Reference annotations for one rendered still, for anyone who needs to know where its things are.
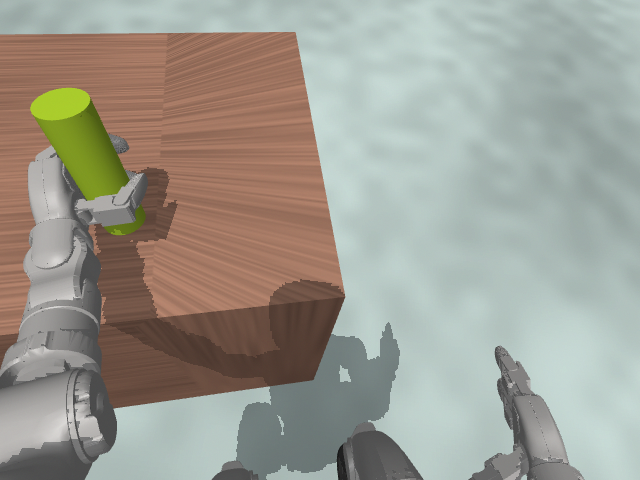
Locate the can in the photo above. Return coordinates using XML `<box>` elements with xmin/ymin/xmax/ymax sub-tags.
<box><xmin>30</xmin><ymin>88</ymin><xmax>146</xmax><ymax>235</ymax></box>

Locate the right robot arm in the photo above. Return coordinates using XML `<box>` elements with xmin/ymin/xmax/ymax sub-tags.
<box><xmin>527</xmin><ymin>462</ymin><xmax>584</xmax><ymax>480</ymax></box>

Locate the left robot arm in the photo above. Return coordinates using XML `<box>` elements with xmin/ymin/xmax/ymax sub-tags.
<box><xmin>0</xmin><ymin>218</ymin><xmax>117</xmax><ymax>480</ymax></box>

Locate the left robot hand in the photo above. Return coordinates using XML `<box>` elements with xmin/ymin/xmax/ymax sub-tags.
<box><xmin>28</xmin><ymin>133</ymin><xmax>148</xmax><ymax>231</ymax></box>

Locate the right robot hand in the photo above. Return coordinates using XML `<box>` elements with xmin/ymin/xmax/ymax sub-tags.
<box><xmin>468</xmin><ymin>346</ymin><xmax>569</xmax><ymax>480</ymax></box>

